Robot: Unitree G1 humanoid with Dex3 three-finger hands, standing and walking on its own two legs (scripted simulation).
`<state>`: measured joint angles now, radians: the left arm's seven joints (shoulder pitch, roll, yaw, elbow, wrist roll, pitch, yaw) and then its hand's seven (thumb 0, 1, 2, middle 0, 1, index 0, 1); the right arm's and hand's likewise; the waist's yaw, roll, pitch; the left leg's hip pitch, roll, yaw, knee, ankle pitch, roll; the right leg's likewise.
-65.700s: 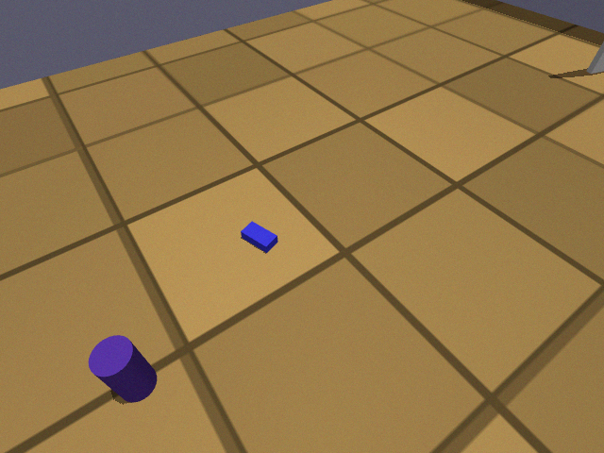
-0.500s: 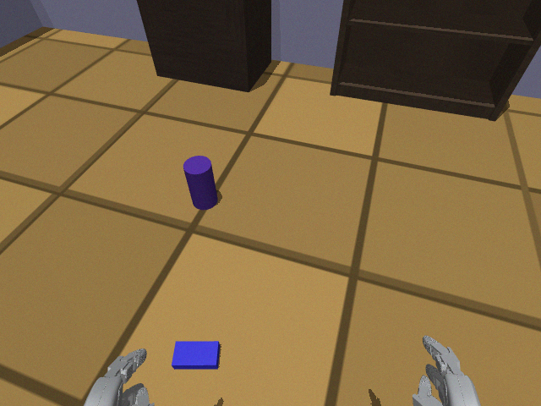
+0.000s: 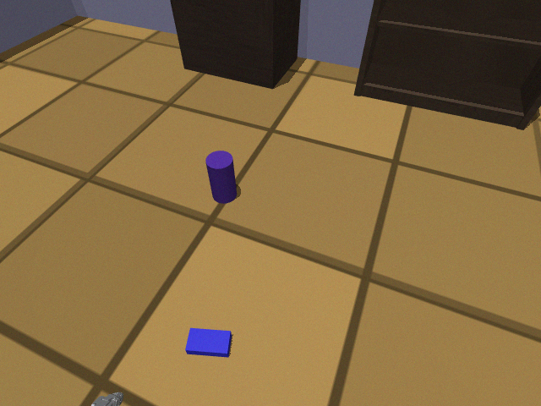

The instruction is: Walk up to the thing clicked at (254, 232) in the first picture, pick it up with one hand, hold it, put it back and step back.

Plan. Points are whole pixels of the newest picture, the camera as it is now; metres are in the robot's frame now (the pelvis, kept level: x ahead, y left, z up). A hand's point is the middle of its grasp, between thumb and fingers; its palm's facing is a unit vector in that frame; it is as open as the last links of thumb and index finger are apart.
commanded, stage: stand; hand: left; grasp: from above
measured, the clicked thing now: (209, 342) +0.44 +0.25 -0.72
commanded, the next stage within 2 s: none
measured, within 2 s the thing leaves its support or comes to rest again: neither
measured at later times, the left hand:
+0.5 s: hand out of the picture +0.03 +0.24 -0.13, palm faces +0.06 -0.94 -0.34, open 7.4 cm
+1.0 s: hand out of the picture +0.07 +0.23 -0.13, palm faces +0.06 -0.94 -0.33, open 7.4 cm
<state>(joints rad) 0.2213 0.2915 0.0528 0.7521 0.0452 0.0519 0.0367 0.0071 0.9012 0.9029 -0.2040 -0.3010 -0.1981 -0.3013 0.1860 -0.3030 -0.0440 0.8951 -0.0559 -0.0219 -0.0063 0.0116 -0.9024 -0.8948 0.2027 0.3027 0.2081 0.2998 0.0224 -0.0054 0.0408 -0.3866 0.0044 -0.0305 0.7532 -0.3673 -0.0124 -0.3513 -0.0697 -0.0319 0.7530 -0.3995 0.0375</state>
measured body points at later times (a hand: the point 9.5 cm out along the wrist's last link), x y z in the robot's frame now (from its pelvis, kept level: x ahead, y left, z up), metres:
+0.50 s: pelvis +0.00 -0.01 +0.03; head +0.00 -0.01 +0.48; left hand +0.03 +0.28 -0.11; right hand +0.07 -0.29 -0.11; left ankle +0.02 +0.13 -0.71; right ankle +0.00 -0.14 -0.71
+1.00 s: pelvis +0.00 -0.01 +0.03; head +0.01 -0.02 +0.48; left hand +0.06 +0.28 -0.10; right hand +0.09 -0.30 -0.11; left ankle +0.02 +0.13 -0.71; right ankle +0.00 -0.14 -0.71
